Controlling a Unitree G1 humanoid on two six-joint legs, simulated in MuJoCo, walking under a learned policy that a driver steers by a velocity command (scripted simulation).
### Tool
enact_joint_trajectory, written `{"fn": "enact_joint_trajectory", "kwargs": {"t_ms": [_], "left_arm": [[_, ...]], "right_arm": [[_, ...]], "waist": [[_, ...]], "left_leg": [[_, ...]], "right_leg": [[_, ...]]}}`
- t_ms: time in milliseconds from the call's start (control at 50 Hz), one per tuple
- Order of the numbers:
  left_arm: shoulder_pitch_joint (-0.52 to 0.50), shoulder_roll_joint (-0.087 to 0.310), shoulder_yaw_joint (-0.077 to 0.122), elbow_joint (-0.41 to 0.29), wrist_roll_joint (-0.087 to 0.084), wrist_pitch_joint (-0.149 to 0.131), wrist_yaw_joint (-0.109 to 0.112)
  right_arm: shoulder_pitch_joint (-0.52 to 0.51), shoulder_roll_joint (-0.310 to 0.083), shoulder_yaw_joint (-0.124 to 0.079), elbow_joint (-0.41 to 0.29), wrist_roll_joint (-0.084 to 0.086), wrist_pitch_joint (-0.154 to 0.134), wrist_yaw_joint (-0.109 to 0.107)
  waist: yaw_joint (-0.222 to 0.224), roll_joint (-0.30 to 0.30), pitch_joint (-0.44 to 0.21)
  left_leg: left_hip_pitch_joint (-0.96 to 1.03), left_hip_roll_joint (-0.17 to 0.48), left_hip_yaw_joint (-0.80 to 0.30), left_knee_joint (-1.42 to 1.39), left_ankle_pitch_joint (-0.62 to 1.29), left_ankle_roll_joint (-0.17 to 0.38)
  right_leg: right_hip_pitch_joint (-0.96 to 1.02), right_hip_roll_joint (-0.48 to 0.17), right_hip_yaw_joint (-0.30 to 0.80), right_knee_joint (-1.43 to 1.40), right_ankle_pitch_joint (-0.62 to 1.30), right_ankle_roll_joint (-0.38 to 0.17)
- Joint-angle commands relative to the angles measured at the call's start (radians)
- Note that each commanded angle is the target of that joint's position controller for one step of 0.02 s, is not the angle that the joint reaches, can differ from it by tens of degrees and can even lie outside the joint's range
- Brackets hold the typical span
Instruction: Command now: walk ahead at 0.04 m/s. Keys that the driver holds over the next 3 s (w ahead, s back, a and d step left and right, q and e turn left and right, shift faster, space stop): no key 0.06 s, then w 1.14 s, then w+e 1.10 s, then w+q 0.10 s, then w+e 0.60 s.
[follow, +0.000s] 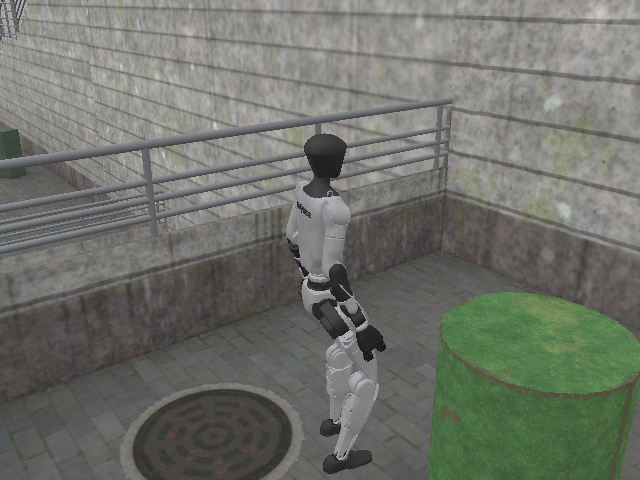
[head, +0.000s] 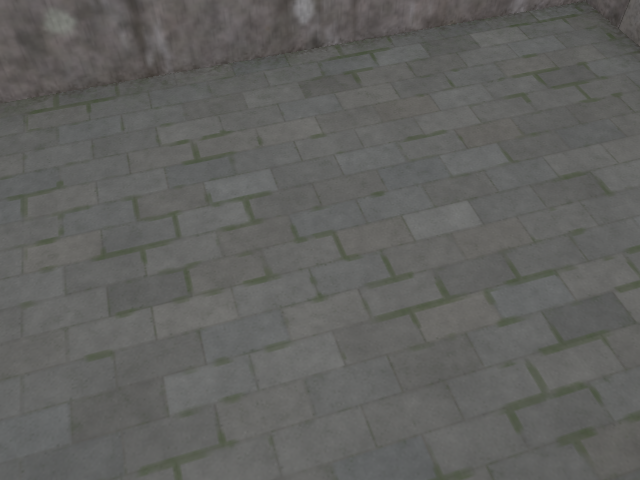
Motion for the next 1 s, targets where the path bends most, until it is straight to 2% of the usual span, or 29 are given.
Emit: {"fn": "enact_joint_trajectory", "kwargs": {"t_ms": [20, 60, 80, 100, 140, 160, 180, 220, 300, 340, 380, 400, 420, 440, 460, 500, 540, 600, 660, 780, 820, 860, 880, 900, 920, 940, 960, 980, 1000], "left_arm": [[0.191, 0.062, 0.020, 0.037, 0.016, 0.026, -0.003], [0.187, 0.063, 0.016, 0.033, 0.031, 0.024, -0.005], [0.184, 0.134, 0.034, 0.049, 0.019, 0.017, -0.002], [0.184, 0.159, 0.046, 0.055, 0.005, 0.006, -0.002], [0.149, 0.209, 0.072, 0.044, -0.005, -0.030, 0.001], [0.132, 0.194, 0.074, 0.037, -0.008, -0.049, 0.003], [0.130, 0.157, 0.068, 0.034, -0.012, -0.067, 0.001], [0.142, 0.125, 0.063, 0.038, -0.034, -0.084, -0.009], [0.182, 0.179, 0.077, 0.044, -0.026, -0.074, -0.016], [0.176, 0.202, 0.084, 0.040, -0.041, -0.068, -0.020], [0.145, 0.176, 0.077, 0.027, -0.040, -0.069, -0.022], [0.088, 0.110, 0.061, 0.002, -0.028, -0.077, -0.030], [0.065, 0.032, 0.043, -0.052, -0.024, -0.102, -0.029], [0.023, 0.091, 0.053, -0.065, -0.036, -0.121, -0.034], [0.004, 0.125, 0.059, -0.072, -0.048, -0.129, -0.046], [0.012, 0.124, 0.063, -0.055, -0.030, -0.130, -0.049], [0.008, 0.110, 0.066, -0.053, -0.022, -0.122, -0.052], [-0.080, 0.075, 0.055, -0.091, -0.017, -0.109, -0.056], [-0.222, 0.050, 0.037, -0.145, -0.022, -0.110, -0.066], [-0.350, 0.088, 0.031, -0.209, -0.033, -0.110, -0.098], [-0.290, 0.126, 0.046, -0.204, -0.030, -0.114, -0.102], [0.002, 0.207, 0.090, -0.122, -0.032, -0.111, -0.092], [0.189, 0.296, 0.111, -0.087, -0.018, -0.105, -0.079], [0.222, 0.317, 0.108, -0.069, -0.005, -0.104, -0.091], [0.177, 0.220, 0.083, -0.076, -0.013, -0.105, -0.091], [0.073, 0.181, 0.070, -0.095, -0.019, -0.108, -0.088], [-0.017, 0.161, 0.061, -0.114, -0.015, -0.111, -0.090], [-0.061, 0.139, 0.055, -0.118, -0.006, -0.115, -0.095], [-0.074, 0.120, 0.049, -0.111, 0.003, -0.119, -0.098]], "right_arm": [[-0.070, -0.130, -0.026, -0.062, 0.024, 0.005, -0.020], [-0.033, -0.099, -0.018, -0.041, 0.028, 0.010, -0.021], [0.010, -0.119, -0.032, -0.035, 0.034, 0.017, -0.029], [0.002, -0.127, -0.035, -0.034, 0.032, 0.017, -0.037], [-0.021, -0.100, -0.038, -0.045, 0.032, 0.003, -0.033], [-0.001, -0.132, -0.053, -0.033, 0.031, -0.003, -0.026], [0.023, -0.130, -0.060, -0.017, 0.033, -0.008, -0.018], [0.002, -0.085, -0.052, -0.018, 0.040, -0.026, -0.006], [-0.081, -0.050, -0.038, -0.035, 0.047, -0.048, 0.004], [-0.017, -0.064, -0.042, -0.007, 0.051, -0.041, 0.005], [0.145, -0.100, -0.059, 0.052, 0.056, -0.032, -0.005], [0.276, -0.154, -0.075, 0.080, 0.052, -0.032, -0.013], [0.379, -0.292, -0.104, 0.089, 0.040, -0.029, -0.011], [0.377, -0.243, -0.086, 0.097, 0.022, -0.047, -0.004], [0.288, -0.168, -0.063, 0.069, 0.021, -0.061, 0.001], [0.166, -0.136, -0.047, 0.026, 0.023, -0.066, 0.018], [0.183, -0.098, -0.033, 0.033, 0.018, -0.055, 0.019], [0.241, -0.118, -0.033, 0.050, 0.015, -0.043, 0.002], [0.258, -0.147, -0.038, 0.047, 0.020, -0.042, -0.011], [0.319, -0.157, -0.053, 0.080, 0.039, -0.037, -0.015], [0.299, -0.177, -0.062, 0.074, 0.034, -0.028, -0.015], [0.266, -0.168, -0.058, 0.057, 0.022, -0.017, -0.012], [0.278, -0.129, -0.041, 0.027, 0.003, -0.020, -0.010], [0.419, 0.023, -0.002, 0.038, 0.023, -0.045, 0.005], [0.325, -0.097, -0.030, 0.037, 0.051, -0.071, 0.009], [0.214, -0.149, -0.045, -0.003, 0.068, -0.084, 0.009], [0.163, -0.151, -0.047, -0.014, 0.062, -0.085, -0.002], [0.148, -0.141, -0.057, -0.016, 0.046, -0.077, -0.010], [0.178, -0.118, -0.059, -0.013, 0.041, -0.061, -0.011]], "waist": [[0.075, 0.119, -0.057], [0.070, 0.062, 0.021], [0.025, -0.036, 0.051], [0.038, -0.112, 0.066], [0.043, -0.287, 0.059], [0.036, -0.249, 0.053], [0.022, -0.179, 0.041], [0.022, -0.113, 0.033], [0.050, -0.133, -0.002], [0.014, -0.118, 0.003], [-0.056, -0.074, -0.031], [-0.112, 0.070, -0.061], [-0.130, 0.353, -0.097], [-0.118, 0.276, -0.068], [-0.077, 0.188, 0.007], [-0.021, 0.098, 0.037], [-0.006, 0.094, 0.034], [-0.016, 0.089, 0.046], [-0.042, 0.090, 0.067], [-0.044, 0.095, 0.101], [0.005, 0.119, 0.040], [0.149, 0.130, -0.138], [0.190, -0.018, -0.301], [0.103, -0.288, -0.465], [0.132, -0.174, -0.369], [0.109, -0.127, -0.211], [0.070, -0.015, -0.142], [0.035, 0.010, -0.094], [-0.001, -0.018, -0.085]], "left_leg": [[-0.188, 0.237, -0.251, -0.244, -0.526, 0.072], [-0.204, 0.191, -0.220, -0.196, -0.582, -0.007], [-0.124, 0.113, -0.127, -0.140, -0.535, -0.029], [-0.053, 0.067, -0.065, -0.023, -0.516, -0.044], [-0.082, 0.005, 0.012, 0.324, -0.322, -0.055], [-0.176, 0.044, -0.038, 0.450, -0.319, -0.044], [-0.263, 0.078, -0.076, 0.527, -0.324, -0.032], [-0.331, 0.119, -0.083, 0.445, -0.298, -0.022], [-0.107, 0.078, 0.015, 0.197, -0.286, -0.039], [0.062, 0.053, 0.044, 0.068, -0.211, -0.035], [0.292, 0.070, 0.008, 0.026, -0.184, -0.024], [0.451, 0.222, -0.201, -0.062, -0.263, 0.017], [0.596, 0.452, -0.594, -0.206, -0.413, 0.147], [0.536, 0.525, -0.747, -0.242, -0.531, 0.225], [0.490, 0.481, -0.660, -0.246, -0.539, 0.194], [0.393, 0.386, -0.457, -0.261, -0.313, 0.125], [0.330, 0.325, -0.309, -0.273, -0.069, 0.092], [0.301, 0.295, -0.211, -0.281, 0.114, 0.100], [0.245, 0.271, -0.153, -0.304, 0.120, 0.088], [0.394, 0.341, -0.139, -0.258, 0.171, 0.074], [0.440, 0.345, -0.122, -0.150, 0.441, 0.054], [0.337, 0.275, -0.066, 0.199, 0.650, 0.011], [0.084, 0.199, -0.024, 0.553, 0.283, -0.020], [-0.254, 0.018, -0.115, 0.869, -0.469, -0.064], [-0.355, 0.072, -0.216, 0.973, -0.471, -0.038], [-0.403, 0.123, -0.175, 0.971, -0.376, -0.024], [-0.346, 0.177, -0.151, 0.924, -0.277, -0.025], [-0.295, 0.207, -0.144, 0.867, -0.227, -0.029], [-0.232, 0.233, -0.153, 0.829, -0.197, -0.028]], "right_leg": [[0.276, 0.034, -0.066, -0.118, 0.113, -0.032], [0.238, -0.018, -0.010, -0.275, 0.074, -0.080], [0.085, -0.019, 0.014, -0.332, -0.190, -0.115], [-0.014, -0.034, 0.062, -0.422, -0.376, -0.147], [0.016, -0.197, 0.302, -0.620, -0.411, -0.210], [0.087, -0.252, 0.361, -0.640, -0.317, -0.237], [0.167, -0.254, 0.353, -0.618, -0.238, -0.238], [0.269, -0.233, 0.294, -0.581, -0.140, -0.216], [0.206, -0.167, 0.162, -0.548, -0.052, -0.199], [0.106, -0.153, 0.143, -0.503, -0.096, -0.198], [-0.025, -0.113, 0.111, -0.389, -0.082, -0.166], [-0.175, -0.034, 0.005, -0.109, -0.007, -0.113], [-0.443, 0.073, -0.113, 0.198, -0.099, -0.073], [-0.539, 0.019, -0.007, 0.421, -0.147, -0.089], [-0.608, -0.034, 0.026, 0.490, -0.039, -0.116], [-0.560, -0.078, 0.006, 0.444, 0.135, -0.121], [-0.474, -0.090, -0.021, 0.369, 0.214, -0.104], [-0.452, -0.072, -0.058, 0.219, 0.301, -0.069], [-0.346, -0.033, -0.087, -0.020, 0.421, -0.057], [-0.289, -0.008, -0.078, -0.192, 0.400, -0.100], [-0.156, 0.034, -0.107, -0.209, 0.330, -0.132], [0.253, 0.066, -0.120, -0.202, 0.317, -0.188], [0.586, -0.158, 0.147, -0.184, 0.297, -0.255], [0.856, -0.368, 0.658, -0.362, 0.052, -0.413], [0.774, -0.324, 0.666, -0.435, -0.007, -0.357], [0.614, -0.292, 0.494, -0.453, 0.074, -0.308], [0.443, -0.259, 0.372, -0.482, 0.206, -0.287], [0.318, -0.220, 0.282, -0.511, 0.280, -0.276], [0.248, -0.189, 0.224, -0.542, 0.290, -0.267]]}}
